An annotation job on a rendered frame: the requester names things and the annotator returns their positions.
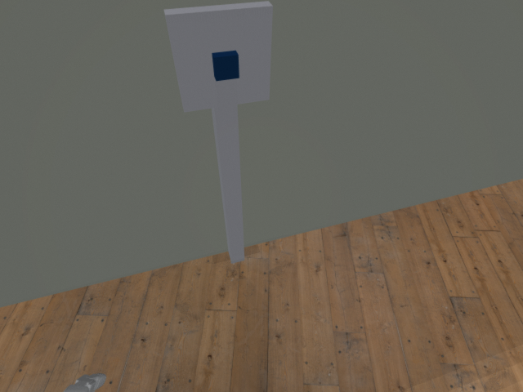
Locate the panel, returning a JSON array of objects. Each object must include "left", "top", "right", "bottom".
[{"left": 164, "top": 1, "right": 273, "bottom": 264}]

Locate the left robot hand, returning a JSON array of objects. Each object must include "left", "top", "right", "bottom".
[{"left": 64, "top": 373, "right": 106, "bottom": 392}]

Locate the button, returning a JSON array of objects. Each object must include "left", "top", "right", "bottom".
[{"left": 212, "top": 51, "right": 239, "bottom": 81}]

